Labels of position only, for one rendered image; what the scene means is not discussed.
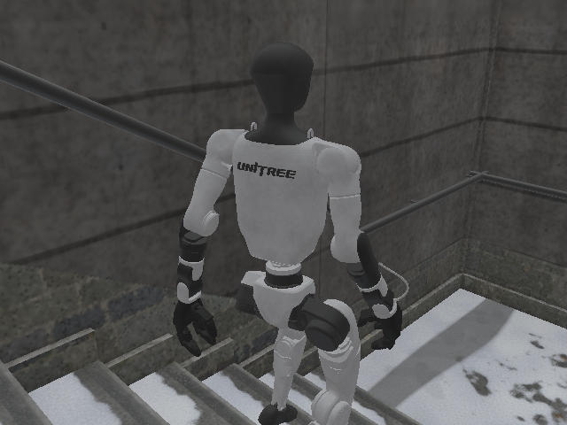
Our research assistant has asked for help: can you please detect stairs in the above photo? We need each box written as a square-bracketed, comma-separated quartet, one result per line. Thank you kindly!
[0, 360, 423, 425]

